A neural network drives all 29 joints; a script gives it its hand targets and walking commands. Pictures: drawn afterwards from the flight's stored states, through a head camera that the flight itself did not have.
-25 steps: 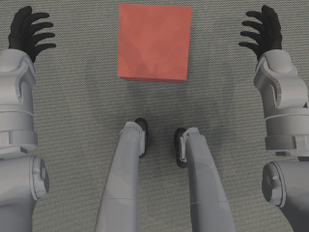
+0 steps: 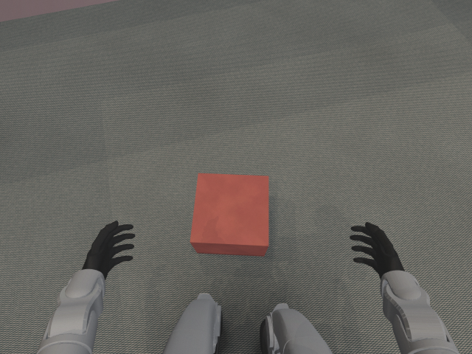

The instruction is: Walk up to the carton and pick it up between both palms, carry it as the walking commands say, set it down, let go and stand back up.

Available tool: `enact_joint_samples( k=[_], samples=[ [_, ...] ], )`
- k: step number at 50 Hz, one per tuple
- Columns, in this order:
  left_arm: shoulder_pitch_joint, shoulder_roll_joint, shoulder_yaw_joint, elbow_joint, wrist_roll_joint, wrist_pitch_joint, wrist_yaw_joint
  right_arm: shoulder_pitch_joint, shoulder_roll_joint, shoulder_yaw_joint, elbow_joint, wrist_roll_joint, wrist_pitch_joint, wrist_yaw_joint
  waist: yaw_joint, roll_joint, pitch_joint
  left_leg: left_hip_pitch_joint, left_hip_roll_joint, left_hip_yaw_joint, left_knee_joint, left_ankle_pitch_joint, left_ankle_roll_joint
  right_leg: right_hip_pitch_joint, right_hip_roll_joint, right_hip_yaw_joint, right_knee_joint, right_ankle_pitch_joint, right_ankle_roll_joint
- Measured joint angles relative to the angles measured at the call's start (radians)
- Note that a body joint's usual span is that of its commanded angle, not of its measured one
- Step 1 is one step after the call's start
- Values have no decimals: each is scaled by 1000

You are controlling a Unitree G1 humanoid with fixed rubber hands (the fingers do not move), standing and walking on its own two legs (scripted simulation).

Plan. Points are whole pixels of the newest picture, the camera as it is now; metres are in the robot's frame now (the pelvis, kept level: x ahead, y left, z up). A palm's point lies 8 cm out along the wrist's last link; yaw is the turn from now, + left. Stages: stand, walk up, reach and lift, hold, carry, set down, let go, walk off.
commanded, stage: let go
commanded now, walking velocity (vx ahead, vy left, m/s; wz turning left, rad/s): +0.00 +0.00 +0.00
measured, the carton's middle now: (231, 215) +0.53 +0.07 -0.63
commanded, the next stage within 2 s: stand in 0.62 s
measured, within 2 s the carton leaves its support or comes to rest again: neither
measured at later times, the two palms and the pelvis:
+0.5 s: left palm (90, 305) +0.18 +0.25 -0.04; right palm (417, 310) +0.19 -0.24 -0.03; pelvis +0.02 -0.01 +0.03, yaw +0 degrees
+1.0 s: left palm (82, 284) +0.21 +0.26 -0.01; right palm (419, 310) +0.19 -0.25 -0.04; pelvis +0.04 -0.01 +0.03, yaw +0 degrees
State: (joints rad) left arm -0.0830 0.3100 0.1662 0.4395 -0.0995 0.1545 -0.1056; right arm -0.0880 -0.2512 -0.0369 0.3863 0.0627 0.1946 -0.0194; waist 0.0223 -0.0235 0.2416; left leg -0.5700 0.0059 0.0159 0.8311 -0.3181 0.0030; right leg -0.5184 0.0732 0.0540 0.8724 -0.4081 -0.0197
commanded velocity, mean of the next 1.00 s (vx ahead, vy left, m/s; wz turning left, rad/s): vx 0.00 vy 0.00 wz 0.00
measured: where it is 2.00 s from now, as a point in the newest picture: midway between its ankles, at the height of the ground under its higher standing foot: outside the picture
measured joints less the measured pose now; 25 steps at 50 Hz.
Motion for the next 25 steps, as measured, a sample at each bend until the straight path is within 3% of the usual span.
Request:
enact_joint_samples(
  k=[11,25],
  samples=[
    [228,-44,-21,0,10,-50,0,236,12,18,4,-35,-61,22,-4,0,-7,332,-6,-1,-209,45,-7,329,-11,7,-206,45,-6],
    [259,-55,-31,0,14,15,0,270,12,23,4,-39,-38,45,-11,0,-6,434,-6,-1,-234,45,-11,428,-11,7,-225,44,-21]
  ],
)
